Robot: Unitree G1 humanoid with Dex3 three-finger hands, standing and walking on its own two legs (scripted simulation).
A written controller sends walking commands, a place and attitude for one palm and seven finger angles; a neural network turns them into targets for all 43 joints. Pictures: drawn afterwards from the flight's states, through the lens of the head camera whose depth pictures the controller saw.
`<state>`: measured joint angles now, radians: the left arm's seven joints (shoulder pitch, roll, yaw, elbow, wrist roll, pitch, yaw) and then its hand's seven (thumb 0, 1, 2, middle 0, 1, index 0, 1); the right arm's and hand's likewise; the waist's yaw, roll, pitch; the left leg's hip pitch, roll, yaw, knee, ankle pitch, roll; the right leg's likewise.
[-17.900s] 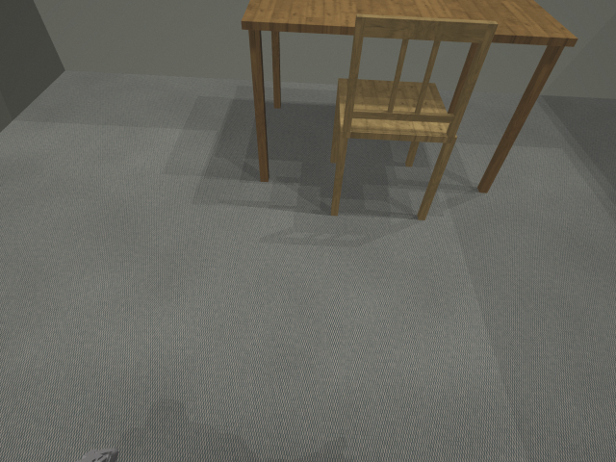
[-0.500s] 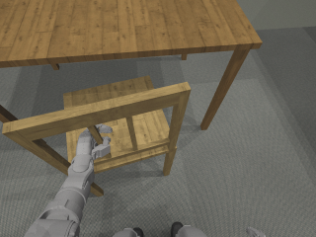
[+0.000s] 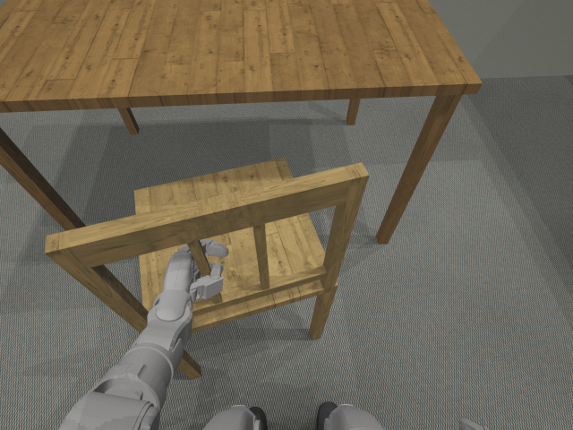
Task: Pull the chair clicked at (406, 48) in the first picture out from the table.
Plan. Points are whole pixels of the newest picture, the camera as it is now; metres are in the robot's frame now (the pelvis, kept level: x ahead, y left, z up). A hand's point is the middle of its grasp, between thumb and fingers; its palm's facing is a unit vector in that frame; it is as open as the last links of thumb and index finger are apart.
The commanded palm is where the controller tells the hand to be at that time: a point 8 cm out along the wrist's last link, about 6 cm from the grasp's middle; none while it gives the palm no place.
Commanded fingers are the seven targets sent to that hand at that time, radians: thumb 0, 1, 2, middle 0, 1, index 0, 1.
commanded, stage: step backward, pulling the chair out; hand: left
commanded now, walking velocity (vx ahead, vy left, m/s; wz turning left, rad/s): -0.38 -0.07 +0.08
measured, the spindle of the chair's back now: (206, 272) +0.37 +0.14 -0.09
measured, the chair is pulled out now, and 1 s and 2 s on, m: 0.19 0.24 0.43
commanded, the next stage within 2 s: none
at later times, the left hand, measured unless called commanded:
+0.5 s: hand (214, 287) +0.33 +0.12 -0.06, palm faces -0.03 -0.98 -0.18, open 4.9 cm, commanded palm +0.32 +0.17 -0.06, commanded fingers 0.00 0.90 0.90 -0.50 -1.45 -0.50 -1.45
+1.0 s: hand (209, 310) +0.29 +0.12 -0.06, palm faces -0.04 -0.98 -0.18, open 4.9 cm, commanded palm +0.29 +0.18 -0.06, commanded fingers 0.00 0.90 0.90 -0.50 -1.45 -0.50 -1.45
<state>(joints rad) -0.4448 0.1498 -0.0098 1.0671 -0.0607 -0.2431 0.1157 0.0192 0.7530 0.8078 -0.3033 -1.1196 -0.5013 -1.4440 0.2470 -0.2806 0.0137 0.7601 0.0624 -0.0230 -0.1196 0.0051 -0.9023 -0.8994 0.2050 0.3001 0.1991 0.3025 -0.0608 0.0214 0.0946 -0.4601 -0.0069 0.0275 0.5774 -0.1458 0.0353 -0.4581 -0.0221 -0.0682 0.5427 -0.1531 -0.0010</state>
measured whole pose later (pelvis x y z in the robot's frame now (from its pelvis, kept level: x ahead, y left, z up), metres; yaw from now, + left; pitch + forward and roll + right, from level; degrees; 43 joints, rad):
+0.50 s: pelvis -0.03 +0.00 +0.00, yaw +3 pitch +2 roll +1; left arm -0.51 0.15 -0.02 1.02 -0.02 -0.19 0.10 0.02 0.75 0.81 -0.28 -1.19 -0.50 -1.44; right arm 0.22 -0.26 0.01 0.76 0.02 -0.04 -0.12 0.01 -0.90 -0.90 0.20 0.30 0.20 0.30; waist -0.06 -0.02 0.14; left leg -0.40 -0.02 0.00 0.65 -0.27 0.00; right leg -0.50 -0.07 -0.04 0.62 -0.17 0.02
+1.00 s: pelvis -0.06 +0.00 +0.00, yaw +2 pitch +4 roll -1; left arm -0.49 0.17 -0.03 0.96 -0.02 -0.20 0.08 0.02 0.75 0.81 -0.27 -1.20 -0.50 -1.44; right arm 0.21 -0.22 0.00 0.71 0.00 0.01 -0.10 0.00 -0.90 -0.90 0.20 0.30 0.20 0.30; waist -0.04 -0.01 0.15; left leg -0.42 0.02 0.00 0.59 -0.24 0.00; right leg -0.36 -0.02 -0.01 0.60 -0.28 0.01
